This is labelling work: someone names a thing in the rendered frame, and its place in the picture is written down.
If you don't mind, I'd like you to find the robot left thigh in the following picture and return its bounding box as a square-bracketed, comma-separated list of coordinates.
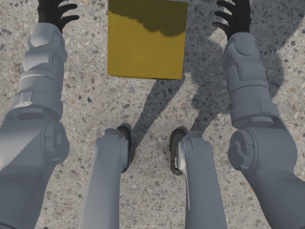
[77, 134, 129, 229]

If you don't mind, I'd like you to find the robot left forearm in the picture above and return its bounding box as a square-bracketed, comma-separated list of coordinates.
[0, 22, 68, 128]

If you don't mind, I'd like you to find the robot right forearm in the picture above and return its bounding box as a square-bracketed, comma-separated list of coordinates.
[221, 31, 297, 164]

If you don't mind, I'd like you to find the carton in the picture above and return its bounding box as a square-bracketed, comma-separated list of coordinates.
[107, 0, 188, 81]

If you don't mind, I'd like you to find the robot right hand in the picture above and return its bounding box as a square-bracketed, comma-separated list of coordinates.
[212, 0, 252, 42]

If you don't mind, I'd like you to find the robot left foot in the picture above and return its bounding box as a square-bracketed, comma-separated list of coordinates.
[117, 126, 132, 174]

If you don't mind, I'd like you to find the robot left hand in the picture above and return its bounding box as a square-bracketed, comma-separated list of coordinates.
[37, 0, 80, 34]

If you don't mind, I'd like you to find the robot left upper arm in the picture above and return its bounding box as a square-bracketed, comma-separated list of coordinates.
[0, 117, 70, 229]

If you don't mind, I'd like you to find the robot right upper arm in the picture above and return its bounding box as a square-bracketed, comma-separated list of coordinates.
[227, 127, 305, 229]

